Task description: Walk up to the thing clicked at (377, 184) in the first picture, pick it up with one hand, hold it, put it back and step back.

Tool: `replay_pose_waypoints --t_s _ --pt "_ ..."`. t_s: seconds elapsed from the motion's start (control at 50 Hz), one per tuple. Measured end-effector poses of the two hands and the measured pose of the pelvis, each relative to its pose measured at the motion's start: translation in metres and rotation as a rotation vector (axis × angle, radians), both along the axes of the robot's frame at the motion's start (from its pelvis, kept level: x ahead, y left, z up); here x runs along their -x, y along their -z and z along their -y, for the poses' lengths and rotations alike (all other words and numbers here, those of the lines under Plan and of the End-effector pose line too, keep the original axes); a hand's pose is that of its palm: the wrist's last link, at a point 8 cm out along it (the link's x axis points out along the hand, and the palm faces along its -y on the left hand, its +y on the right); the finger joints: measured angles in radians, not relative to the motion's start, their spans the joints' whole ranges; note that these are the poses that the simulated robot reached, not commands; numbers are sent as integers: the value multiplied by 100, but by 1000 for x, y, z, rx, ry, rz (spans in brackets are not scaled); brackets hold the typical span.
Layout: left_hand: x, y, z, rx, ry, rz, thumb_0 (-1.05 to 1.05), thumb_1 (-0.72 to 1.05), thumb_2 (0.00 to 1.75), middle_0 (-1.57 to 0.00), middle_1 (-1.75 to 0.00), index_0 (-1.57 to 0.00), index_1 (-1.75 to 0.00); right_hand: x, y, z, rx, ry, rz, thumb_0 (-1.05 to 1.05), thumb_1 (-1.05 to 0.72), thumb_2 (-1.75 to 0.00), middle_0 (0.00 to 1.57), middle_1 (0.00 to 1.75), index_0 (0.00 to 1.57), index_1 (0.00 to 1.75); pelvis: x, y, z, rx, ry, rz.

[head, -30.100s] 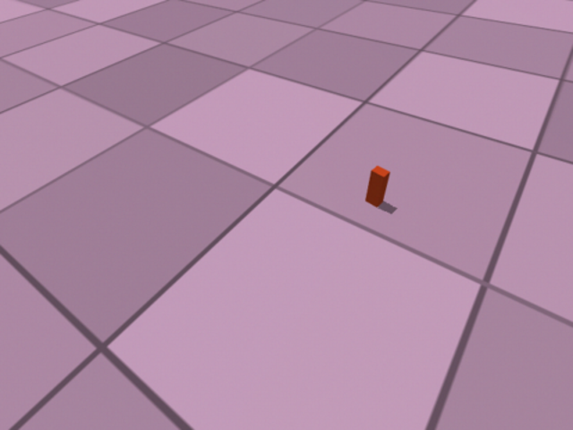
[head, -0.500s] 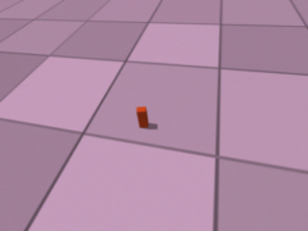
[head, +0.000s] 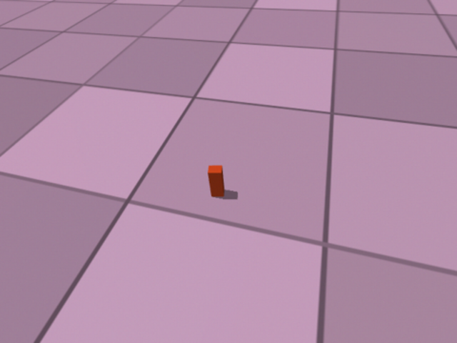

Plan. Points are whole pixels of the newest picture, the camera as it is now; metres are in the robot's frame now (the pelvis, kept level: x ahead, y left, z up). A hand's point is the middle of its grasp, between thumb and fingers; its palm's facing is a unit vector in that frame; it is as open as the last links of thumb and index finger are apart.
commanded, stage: step back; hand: left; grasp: from the side
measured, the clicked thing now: (216, 181) +1.04 +0.15 -0.67
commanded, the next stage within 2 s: stand in 0.42 s
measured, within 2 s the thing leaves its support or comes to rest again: neither
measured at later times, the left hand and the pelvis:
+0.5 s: hand out of the picture +0.13 +0.26 -0.14, palm faces -0.03 -0.94 -0.35, open 7.4 cm; pelvis +0.02 +0.01 +0.01, yaw -2 degrees
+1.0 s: hand out of the picture +0.11 +0.25 -0.14, palm faces -0.07 -0.94 -0.34, open 7.4 cm; pelvis +0.02 +0.00 +0.02, yaw -2 degrees
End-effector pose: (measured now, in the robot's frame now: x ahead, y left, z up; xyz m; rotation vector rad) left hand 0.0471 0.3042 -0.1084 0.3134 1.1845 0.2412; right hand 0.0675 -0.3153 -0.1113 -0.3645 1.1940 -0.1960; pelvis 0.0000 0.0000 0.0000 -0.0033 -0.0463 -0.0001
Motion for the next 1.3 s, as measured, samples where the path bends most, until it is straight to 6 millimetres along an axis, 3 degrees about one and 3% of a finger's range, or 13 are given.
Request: replay_pose_waypoints --t_s 0.1,0.24,0.42,0.54,0.78,0.92,1.3 --pt "-18 11 -14 12 -4 -23 1 90 90 -20 -30 -20 -30 -18 0 -18 3 6 15 1 -90 -89 20 30 20 30 -10 4 -11 -8 13 1" --pt "-46 8 -17 15 21 -13 1 90 90 -20 -30 -20 -30 -47 -6 -40 -39 -1 48 1 -90 -89 20 30 20 30 -21 -3 -12 8 23 -9" --pt "-71 -3 -11 8 45 17 1 90 90 -20 -30 -20 -30 -71 -10 -42 -59 12 93 1 -90 -89 20 30 20 30 -24 -9 -11 2 35 -6" --pt "-72 -6 -1 20 62 2 1 90 90 -20 -30 -20 -30 -63 -12 -34 -64 31 81 1 -90 -89 20 30 20 30 -25 -14 -9 -2 35 -2" --pt "-63 -5 8 31 70 -39 1 90 90 -20 -30 -20 -30 -19 -9 -20 -49 79 -18 1 -90 -89 20 30 20 30 -22 -17 -4 -3 37 -1" --pt "-58 -5 8 28 72 -55 1 90 90 -20 -30 -20 -30 -3 -7 -18 -47 92 -52 1 -90 -89 20 30 20 30 -21 -17 -3 -3 38 -4" --pt "-61 -6 6 22 72 -51 1 90 90 -20 -30 -20 -30 -11 -7 -19 -48 70 -42 1 -90 -89 20 30 20 30 -24 -17 -2 -2 36 -12"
